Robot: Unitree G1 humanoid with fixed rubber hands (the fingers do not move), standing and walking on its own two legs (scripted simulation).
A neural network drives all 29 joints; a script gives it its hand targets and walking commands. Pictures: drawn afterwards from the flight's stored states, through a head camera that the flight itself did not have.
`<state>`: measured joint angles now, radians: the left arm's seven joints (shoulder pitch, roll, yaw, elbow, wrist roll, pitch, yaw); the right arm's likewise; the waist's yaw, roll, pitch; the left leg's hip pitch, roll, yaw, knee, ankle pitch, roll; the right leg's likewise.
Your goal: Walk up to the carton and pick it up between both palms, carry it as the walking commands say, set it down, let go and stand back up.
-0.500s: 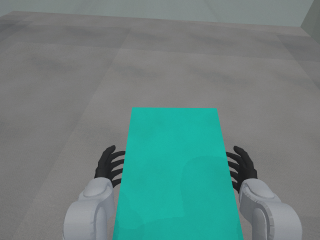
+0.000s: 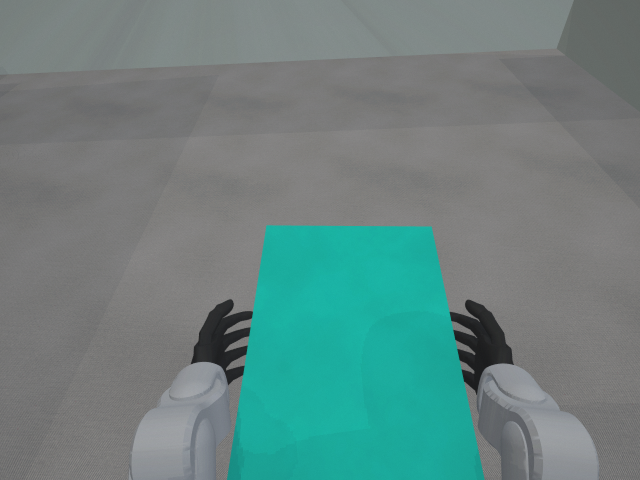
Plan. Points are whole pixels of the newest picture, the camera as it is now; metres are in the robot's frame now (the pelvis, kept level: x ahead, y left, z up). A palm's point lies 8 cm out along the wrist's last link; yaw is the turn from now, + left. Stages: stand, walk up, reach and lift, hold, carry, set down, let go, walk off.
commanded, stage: carry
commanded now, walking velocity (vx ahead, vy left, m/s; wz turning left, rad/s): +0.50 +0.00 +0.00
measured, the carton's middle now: (347, 372) +0.27 +0.00 +0.02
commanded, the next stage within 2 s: none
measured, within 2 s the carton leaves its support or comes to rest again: neither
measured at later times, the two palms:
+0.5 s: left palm (234, 200) +0.56 +0.19 +0.07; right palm (408, 205) +0.54 -0.10 +0.07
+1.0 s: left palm (268, 116) +0.87 +0.17 +0.07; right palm (397, 115) +0.87 -0.12 +0.06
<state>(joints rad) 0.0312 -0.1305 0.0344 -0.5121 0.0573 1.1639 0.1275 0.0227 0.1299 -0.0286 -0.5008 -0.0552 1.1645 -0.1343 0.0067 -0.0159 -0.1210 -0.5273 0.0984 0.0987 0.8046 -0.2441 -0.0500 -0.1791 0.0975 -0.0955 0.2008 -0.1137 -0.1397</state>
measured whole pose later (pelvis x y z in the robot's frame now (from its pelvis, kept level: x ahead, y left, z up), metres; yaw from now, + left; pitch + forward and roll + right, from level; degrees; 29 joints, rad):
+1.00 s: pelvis +0.62 +0.03 -0.02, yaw -2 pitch +2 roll -1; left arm -0.02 -0.13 0.03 -0.51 0.05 1.18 0.15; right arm -0.02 0.13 -0.06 -0.52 -0.04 1.19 -0.14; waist 0.01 0.03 -0.01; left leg -0.32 0.09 0.09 0.80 -0.48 0.01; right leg -0.37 -0.03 -0.27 0.40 -0.07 -0.09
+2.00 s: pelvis +0.73 +0.06 -0.02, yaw -3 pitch +2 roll +0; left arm 0.06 -0.13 0.04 -0.55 0.02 1.20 0.16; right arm 0.04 0.13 -0.03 -0.53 -0.01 1.20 -0.17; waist -0.01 0.00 -0.11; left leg -0.19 0.05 0.17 0.55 -0.38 0.01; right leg -0.27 -0.10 -0.20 0.55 -0.31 0.01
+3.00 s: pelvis +0.60 +0.07 -0.03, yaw -4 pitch +1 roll +0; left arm 0.01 -0.13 0.03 -0.56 0.02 1.18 0.16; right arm 0.01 0.13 -0.04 -0.57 -0.03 1.18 -0.16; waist 0.02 -0.02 0.02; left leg -0.44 0.06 0.18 0.67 -0.24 0.05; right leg -0.49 -0.11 -0.19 0.60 -0.12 -0.03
